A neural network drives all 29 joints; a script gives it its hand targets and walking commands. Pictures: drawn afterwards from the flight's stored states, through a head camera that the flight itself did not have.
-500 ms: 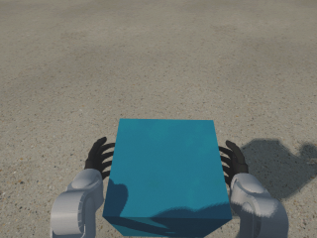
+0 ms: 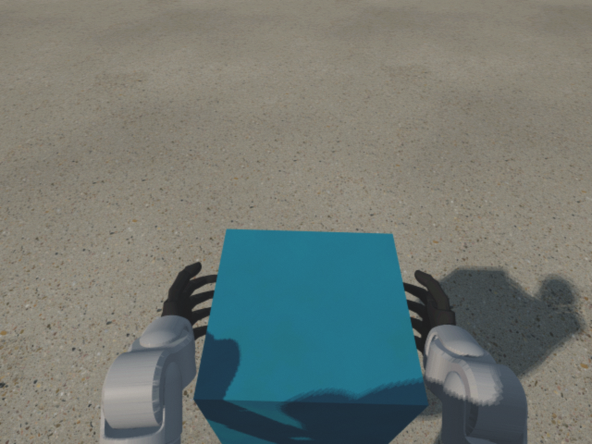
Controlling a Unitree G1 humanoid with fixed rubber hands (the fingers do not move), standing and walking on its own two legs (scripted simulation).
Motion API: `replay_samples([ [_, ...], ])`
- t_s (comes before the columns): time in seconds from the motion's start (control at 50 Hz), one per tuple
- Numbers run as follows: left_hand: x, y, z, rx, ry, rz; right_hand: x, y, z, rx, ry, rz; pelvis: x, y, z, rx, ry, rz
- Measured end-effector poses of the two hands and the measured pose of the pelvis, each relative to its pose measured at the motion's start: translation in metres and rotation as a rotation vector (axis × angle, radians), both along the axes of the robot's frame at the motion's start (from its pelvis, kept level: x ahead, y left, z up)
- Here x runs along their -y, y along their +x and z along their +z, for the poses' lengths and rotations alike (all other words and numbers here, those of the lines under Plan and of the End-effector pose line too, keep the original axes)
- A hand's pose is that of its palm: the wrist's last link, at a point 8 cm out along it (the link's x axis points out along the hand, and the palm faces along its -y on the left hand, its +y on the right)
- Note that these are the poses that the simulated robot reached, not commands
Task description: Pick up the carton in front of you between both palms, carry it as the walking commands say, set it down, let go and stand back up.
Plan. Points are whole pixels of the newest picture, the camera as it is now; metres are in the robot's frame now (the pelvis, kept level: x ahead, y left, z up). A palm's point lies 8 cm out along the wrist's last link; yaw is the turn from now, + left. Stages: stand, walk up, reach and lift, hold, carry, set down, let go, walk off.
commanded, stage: carry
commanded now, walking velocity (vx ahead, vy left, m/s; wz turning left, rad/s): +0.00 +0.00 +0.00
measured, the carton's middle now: (305, 348) +0.26 +0.00 +0.02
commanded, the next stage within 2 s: hold in 1.28 s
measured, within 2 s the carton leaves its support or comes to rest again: neither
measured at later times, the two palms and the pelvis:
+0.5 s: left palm (186, 355) +0.22 +0.14 +0.08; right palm (451, 364) +0.22 -0.16 +0.08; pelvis -0.03 -0.01 +0.00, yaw +0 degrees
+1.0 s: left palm (197, 371) +0.23 +0.13 +0.03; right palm (438, 380) +0.22 -0.16 +0.03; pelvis -0.06 -0.01 +0.00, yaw +0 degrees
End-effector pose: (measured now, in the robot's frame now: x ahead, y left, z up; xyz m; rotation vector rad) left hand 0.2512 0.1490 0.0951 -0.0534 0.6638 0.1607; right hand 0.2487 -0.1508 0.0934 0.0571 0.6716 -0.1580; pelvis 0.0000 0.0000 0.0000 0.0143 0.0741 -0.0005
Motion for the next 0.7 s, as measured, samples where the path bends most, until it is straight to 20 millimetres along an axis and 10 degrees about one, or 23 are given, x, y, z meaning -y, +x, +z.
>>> replay_samples([
  [0.7, 0.014, -0.034, -0.031, -0.052, 0.026, -0.034, 0.012, -0.034, -0.030, -0.051, -0.033, 0.035, 0.013, -0.045, 0.000, 0.050, -0.009, -0.001],
])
